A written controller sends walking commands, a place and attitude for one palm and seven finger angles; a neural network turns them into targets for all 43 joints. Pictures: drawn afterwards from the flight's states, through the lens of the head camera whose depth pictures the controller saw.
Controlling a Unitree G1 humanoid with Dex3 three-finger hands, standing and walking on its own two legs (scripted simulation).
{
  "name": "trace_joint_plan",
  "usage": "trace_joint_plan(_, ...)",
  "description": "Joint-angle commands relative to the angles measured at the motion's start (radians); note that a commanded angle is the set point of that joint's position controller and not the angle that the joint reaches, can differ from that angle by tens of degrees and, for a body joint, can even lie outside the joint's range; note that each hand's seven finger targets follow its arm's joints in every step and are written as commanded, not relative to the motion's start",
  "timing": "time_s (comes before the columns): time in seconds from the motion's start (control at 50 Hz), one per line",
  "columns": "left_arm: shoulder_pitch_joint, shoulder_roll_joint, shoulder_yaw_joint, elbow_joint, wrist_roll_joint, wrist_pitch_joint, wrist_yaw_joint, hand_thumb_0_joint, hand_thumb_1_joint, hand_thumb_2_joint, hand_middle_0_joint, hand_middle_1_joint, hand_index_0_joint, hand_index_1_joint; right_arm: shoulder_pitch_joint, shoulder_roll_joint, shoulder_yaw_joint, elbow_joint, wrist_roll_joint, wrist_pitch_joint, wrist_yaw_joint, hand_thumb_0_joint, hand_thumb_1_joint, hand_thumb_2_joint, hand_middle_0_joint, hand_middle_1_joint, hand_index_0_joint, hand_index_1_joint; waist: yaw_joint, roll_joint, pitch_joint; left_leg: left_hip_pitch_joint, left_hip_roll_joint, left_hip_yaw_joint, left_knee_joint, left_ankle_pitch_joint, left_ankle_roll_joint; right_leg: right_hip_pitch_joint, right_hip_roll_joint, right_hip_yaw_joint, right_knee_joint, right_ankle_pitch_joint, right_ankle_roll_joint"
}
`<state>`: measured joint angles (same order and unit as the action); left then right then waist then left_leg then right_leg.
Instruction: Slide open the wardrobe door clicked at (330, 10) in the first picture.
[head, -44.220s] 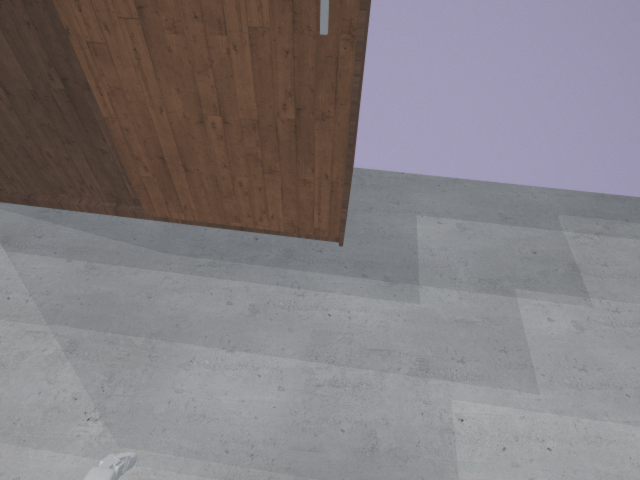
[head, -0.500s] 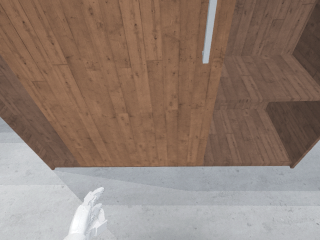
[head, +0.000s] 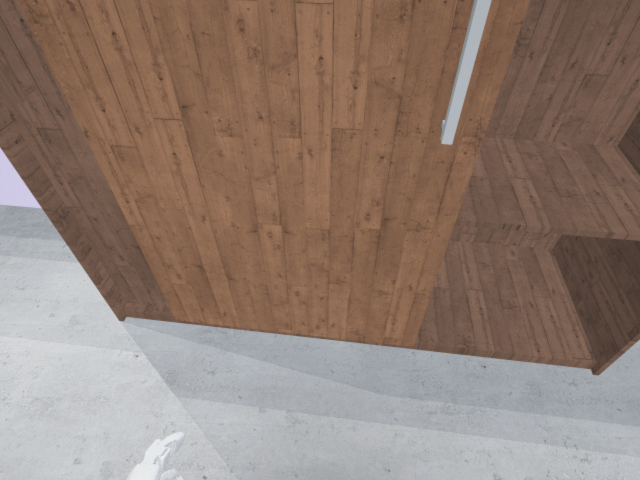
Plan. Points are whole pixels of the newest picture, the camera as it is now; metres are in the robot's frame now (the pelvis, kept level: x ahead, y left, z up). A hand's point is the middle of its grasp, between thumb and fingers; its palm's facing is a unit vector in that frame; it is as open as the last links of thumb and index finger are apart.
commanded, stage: stop stepping back and stand still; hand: right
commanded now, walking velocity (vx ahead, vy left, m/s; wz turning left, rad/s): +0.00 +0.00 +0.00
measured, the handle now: (464, 59) +0.68 -0.18 +0.24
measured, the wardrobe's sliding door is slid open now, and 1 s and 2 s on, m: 0.60 0.60 0.60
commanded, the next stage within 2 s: let the arm hang, fingers relaxed in 0.48 s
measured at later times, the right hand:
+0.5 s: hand (621, 329) +0.25 -0.27 +0.15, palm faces +0.37 +0.79 -0.48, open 7.4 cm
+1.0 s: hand out of the picture +0.01 -0.18 -0.18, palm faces -0.01 +0.99 -0.16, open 7.2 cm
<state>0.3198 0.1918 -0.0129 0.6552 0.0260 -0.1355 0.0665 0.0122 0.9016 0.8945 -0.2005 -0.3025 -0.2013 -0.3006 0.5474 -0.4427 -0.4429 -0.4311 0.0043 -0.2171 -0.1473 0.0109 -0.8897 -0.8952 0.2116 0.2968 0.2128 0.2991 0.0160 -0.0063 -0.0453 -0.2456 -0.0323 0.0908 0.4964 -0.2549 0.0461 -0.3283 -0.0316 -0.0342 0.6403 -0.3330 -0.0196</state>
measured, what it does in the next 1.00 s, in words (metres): stands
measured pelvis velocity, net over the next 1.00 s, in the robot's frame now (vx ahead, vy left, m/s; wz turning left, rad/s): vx -0.01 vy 0.00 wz -0.04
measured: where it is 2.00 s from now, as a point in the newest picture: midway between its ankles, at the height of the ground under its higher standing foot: outside the picture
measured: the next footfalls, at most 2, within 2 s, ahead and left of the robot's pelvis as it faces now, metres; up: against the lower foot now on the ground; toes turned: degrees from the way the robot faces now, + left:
none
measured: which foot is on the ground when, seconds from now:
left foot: down 0.00-1.00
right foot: down 0.00-1.00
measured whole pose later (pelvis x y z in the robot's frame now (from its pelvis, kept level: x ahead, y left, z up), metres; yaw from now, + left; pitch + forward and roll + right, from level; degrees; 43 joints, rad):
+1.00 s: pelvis -0.01 +0.00 +0.00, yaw -2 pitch +0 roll +1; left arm 0.27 0.25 0.00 0.99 0.03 0.04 0.01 0.01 0.91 0.89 -0.20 -0.30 -0.20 -0.30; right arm 0.27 -0.22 0.01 0.97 -0.02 0.04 0.01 0.01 -0.95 -0.89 0.21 0.30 0.21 0.30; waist 0.01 0.04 0.07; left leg -0.25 0.00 0.12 0.51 -0.27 0.04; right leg -0.33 -0.01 0.01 0.55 -0.22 -0.01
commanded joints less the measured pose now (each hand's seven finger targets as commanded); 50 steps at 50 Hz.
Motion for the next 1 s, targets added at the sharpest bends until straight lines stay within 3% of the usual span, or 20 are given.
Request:
trace_joint_plan(0.0,-0.138,0.135,0.059,-0.137,-0.014,-0.055,0.002,0.000,0.900,0.900,-0.200,-0.300,-0.200,-0.300,-0.176,-0.143,-0.081,-0.114,0.013,-0.045,-0.018,0.000,-0.900,-0.900,0.200,0.300,0.200,0.300,-0.013,0.212,-0.025,0.083,0.351,-0.436,-0.245,-0.120,0.158,-0.189,-0.009,0.048,0.283,-0.117,0.007)
trace_joint_plan(0.04,-0.158,0.127,0.049,-0.142,-0.016,-0.054,0.005,0.000,0.900,0.900,-0.200,-0.300,-0.200,-0.300,-0.166,-0.129,-0.064,-0.146,0.013,-0.044,-0.014,0.000,-0.900,-0.900,0.200,0.300,0.200,0.300,-0.010,0.169,0.008,0.010,0.299,-0.317,-0.177,0.017,0.127,-0.079,-0.029,0.044,0.128,-0.063,-0.002)
trace_joint_plan(0.08,-0.173,0.117,0.036,-0.133,-0.011,-0.057,0.014,0.000,0.900,0.900,-0.200,-0.300,-0.200,-0.300,-0.192,-0.129,-0.055,-0.203,0.016,-0.053,-0.017,0.000,-0.900,-0.900,0.200,0.300,0.200,0.300,0.003,0.034,-0.010,-0.011,0.219,-0.192,-0.073,0.109,0.062,0.072,0.005,-0.006,-0.118,0.103,0.000)
trace_joint_plan(0.1,-0.177,0.129,0.039,-0.136,-0.010,-0.064,0.018,0.000,0.900,0.900,-0.200,-0.300,-0.200,-0.300,-0.195,-0.135,-0.055,-0.238,0.018,-0.060,-0.018,0.000,-0.900,-0.900,0.200,0.300,0.200,0.300,-0.004,-0.068,-0.017,-0.014,0.159,-0.147,-0.001,0.103,0.020,0.118,-0.007,0.040,-0.192,0.204,-0.003)
trace_joint_plan(0.14,-0.193,0.153,0.050,-0.161,-0.012,-0.075,0.018,0.000,0.900,0.900,-0.200,-0.300,-0.200,-0.300,-0.184,-0.146,-0.067,-0.307,0.015,-0.074,-0.024,0.000,-0.900,-0.900,0.200,0.300,0.200,0.300,-0.034,-0.230,-0.037,-0.029,0.058,-0.090,0.068,0.054,-0.048,0.130,-0.147,0.209,-0.253,0.334,-0.050)
trace_joint_plan(0.24,-0.171,0.138,0.048,-0.176,-0.013,-0.075,0.007,0.000,0.900,0.900,-0.200,-0.300,-0.200,-0.300,-0.121,-0.145,-0.098,-0.266,0.014,-0.071,-0.020,0.000,-0.900,-0.900,0.200,0.300,0.200,0.300,-0.027,-0.140,-0.072,0.131,0.052,-0.084,0.010,0.313,-0.039,0.092,-0.096,0.113,-0.165,0.606,-0.012)
trace_joint_plan(0.3,-0.155,0.134,0.055,-0.187,-0.019,-0.061,0.000,0.000,0.900,0.900,-0.200,-0.300,-0.200,-0.300,-0.049,-0.128,-0.101,-0.213,0.029,-0.064,-0.018,0.000,-0.900,-0.900,0.200,0.300,0.200,0.300,-0.016,-0.057,-0.155,0.185,0.102,-0.130,0.002,0.533,-0.023,0.122,-0.056,0.050,-0.102,0.600,0.013)
trace_joint_plan(0.38,-0.159,0.131,0.052,-0.201,-0.024,-0.034,0.000,0.000,0.900,0.900,-0.200,-0.300,-0.200,-0.300,0.028,-0.116,-0.100,-0.168,0.045,-0.043,-0.013,0.000,-0.900,-0.900,0.200,0.300,0.200,0.300,-0.011,0.008,-0.186,0.192,0.120,-0.138,-0.010,0.601,-0.027,0.131,-0.051,0.034,-0.100,0.567,0.013)
trace_joint_plan(0.44,-0.175,0.134,0.050,-0.208,-0.023,-0.021,0.009,0.000,0.900,0.900,-0.200,-0.300,-0.200,-0.300,0.012,-0.129,-0.103,-0.185,0.048,-0.036,-0.013,0.000,-0.900,-0.900,0.200,0.300,0.200,0.300,-0.011,0.027,-0.179,0.180,0.120,-0.125,-0.020,0.568,-0.034,0.127,-0.051,0.037,-0.118,0.544,0.010)
trace_joint_plan(0.54,-0.192,0.139,0.046,-0.215,-0.021,-0.017,0.020,0.000,0.900,0.900,-0.200,-0.300,-0.200,-0.300,-0.048,-0.141,-0.087,-0.244,0.043,-0.031,-0.016,0.000,-0.900,-0.900,0.200,0.300,0.200,0.300,-0.017,-0.056,-0.133,0.145,0.105,-0.118,-0.035,0.441,-0.039,0.121,-0.056,0.056,-0.157,0.503,0.005)
trace_joint_plan(0.56,-0.247,0.258,0.093,-0.002,-0.043,-0.065,-0.072,0.000,0.900,0.900,-0.200,-0.300,-0.200,-0.300,-0.100,0.035,0.361,0.523,-0.008,0.096,0.099,0.000,-0.900,-0.900,0.200,0.300,0.200,0.300,0.035,-0.053,-0.042,-0.033,0.163,-0.050,0.076,0.440,-0.013,0.138,-0.089,0.068,-0.043,0.632,0.007)
trace_joint_plan(0.58,-0.189,0.320,0.106,0.006,-0.032,0.010,-0.076,0.000,0.900,0.900,-0.200,-0.300,-0.200,-0.300,-0.146,0.007,0.320,0.543,-0.029,0.186,0.130,0.000,-0.900,-0.900,0.200,0.300,0.200,0.300,0.012,-0.071,-0.063,-0.035,0.163,-0.089,0.056,0.274,-0.011,0.099,-0.114,0.099,-0.097,0.559,-0.006)
trace_joint_plan(0.62,-0.189,0.297,0.094,0.003,-0.021,0.053,-0.071,0.000,0.900,0.900,-0.200,-0.300,-0.200,-0.300,-0.181,0.019,0.317,0.599,-0.036,0.212,0.143,0.000,-0.900,-0.900,0.200,0.300,0.200,0.300,-0.004,-0.099,-0.015,-0.045,0.103,-0.061,0.135,0.002,-0.022,-0.039,-0.156,0.166,-0.163,0.378,-0.062)
trace_joint_plan(0.68,-0.199,0.284,0.067,0.016,0.000,0.076,-0.068,0.000,0.900,0.900,-0.200,-0.300,-0.200,-0.300,-0.227,0.000,0.341,0.765,-0.038,0.207,0.148,0.000,-0.900,-0.900,0.200,0.300,0.200,0.300,-0.028,0.034,-0.024,0.048,0.093,-0.092,0.104,-0.023,-0.015,-0.098,-0.144,0.229,-0.201,0.317,-0.087)
trace_joint_plan(0.76,-0.170,0.242,0.057,0.088,0.000,0.112,-0.066,0.000,0.900,0.900,-0.200,-0.300,-0.200,-0.300,-0.330,-0.033,0.367,0.997,-0.037,0.204,0.144,0.000,-0.900,-0.900,0.200,0.300,0.200,0.300,0.002,0.214,-0.049,-0.018,0.241,-0.209,-0.090,0.034,0.058,0.019,-0.006,0.093,-0.059,0.158,-0.016)
trace_joint_plan(0.8,-0.146,0.208,0.049,0.134,0.004,0.134,-0.063,0.000,0.900,0.900,-0.200,-0.300,-0.200,-0.300,-0.387,-0.018,0.387,1.073,-0.032,0.214,0.139,0.000,-0.900,-0.900,0.200,0.300,0.200,0.300,0.021,0.124,-0.007,-0.104,0.264,-0.224,-0.147,-0.051,0.080,0.082,0.008,0.061,-0.038,0.096,-0.005)
trace_joint_plan(0.84,-0.133,0.195,0.042,0.176,0.005,0.141,-0.061,0.000,0.900,0.900,-0.200,-0.300,-0.200,-0.300,-0.397,0.000,0.400,1.149,-0.027,0.216,0.138,0.000,-0.900,-0.900,0.200,0.300,0.200,0.300,0.027,-0.013,0.013,-0.125,0.218,-0.190,-0.139,-0.106,0.055,0.117,-0.017,0.090,-0.103,0.141,-0.009)
trace_joint_plan(0.9,-0.146,0.208,0.040,0.223,0.004,0.138,-0.056,0.000,0.900,0.900,-0.200,-0.300,-0.200,-0.300,-0.346,0.021,0.402,1.260,-0.022,0.218,0.138,0.000,-0.900,-0.900,0.200,0.300,0.200,0.300,-0.007,-0.166,0.047,-0.004,0.144,-0.144,-0.116,-0.124,0.011,-0.003,-0.065,0.169,-0.239,0.075,-0.026)
trace_joint_plan(0.94,-0.143,0.212,0.047,0.251,0.004,0.136,-0.050,0.000,0.900,0.900,-0.200,-0.300,-0.200,-0.300,-0.315,0.024,0.392,1.321,-0.020,0.215,0.139,0.000,-0.900,-0.900,0.200,0.300,0.200,0.300,-0.023,-0.192,0.049,0.061,0.141,-0.148,-0.129,-0.115,0.017,-0.052,-0.061,0.171,-0.269,0.005,-0.026)
trace_joint_plan(0.98,-0.117,0.214,0.049,0.276,0.000,0.135,-0.047,0.000,0.900,0.900,-0.200,-0.300,-0.200,-0.300,-0.315,0.021,0.393,1.363,-0.020,0.211,0.140,0.000,-0.900,-0.900,0.200,0.300,0.200,0.300,-0.020,-0.120,0.026,0.074,0.152,-0.149,-0.155,-0.119,0.022,-0.024,-0.059,0.161,-0.260,0.009,-0.023)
